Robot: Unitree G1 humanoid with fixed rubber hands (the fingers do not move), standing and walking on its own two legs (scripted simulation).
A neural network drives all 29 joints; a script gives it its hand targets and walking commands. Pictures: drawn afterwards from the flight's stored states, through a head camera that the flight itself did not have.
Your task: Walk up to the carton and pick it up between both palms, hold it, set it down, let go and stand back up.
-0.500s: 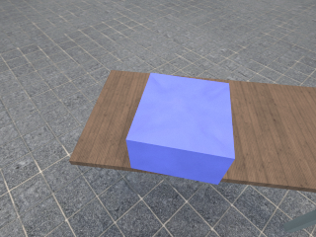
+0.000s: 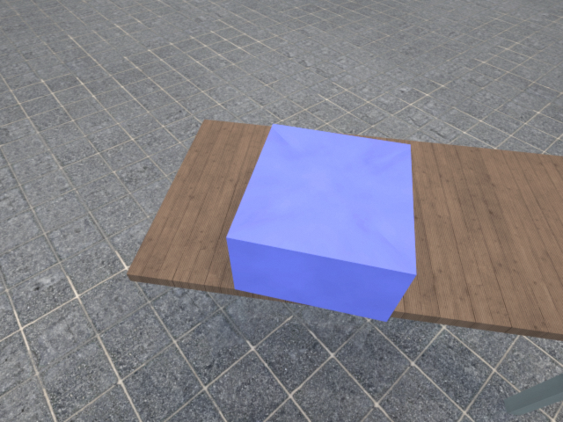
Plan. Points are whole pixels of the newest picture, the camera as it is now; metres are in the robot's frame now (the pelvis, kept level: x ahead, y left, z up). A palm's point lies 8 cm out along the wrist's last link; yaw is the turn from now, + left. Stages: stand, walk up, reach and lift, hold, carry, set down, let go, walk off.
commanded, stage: walk up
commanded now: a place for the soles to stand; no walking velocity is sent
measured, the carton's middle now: (325, 214) +0.50 -0.05 -0.03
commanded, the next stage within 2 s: reach and lift in 0.38 s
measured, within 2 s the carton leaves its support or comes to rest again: neither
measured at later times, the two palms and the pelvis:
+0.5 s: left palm out of the picture +0.09 +0.27 -0.16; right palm out of the picture +0.10 -0.26 -0.14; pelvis -0.02 -0.01 -0.03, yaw -2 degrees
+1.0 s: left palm out of the picture +0.14 +0.25 -0.11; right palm out of the picture +0.14 -0.24 -0.09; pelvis -0.02 -0.02 -0.02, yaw -3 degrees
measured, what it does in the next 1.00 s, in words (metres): stands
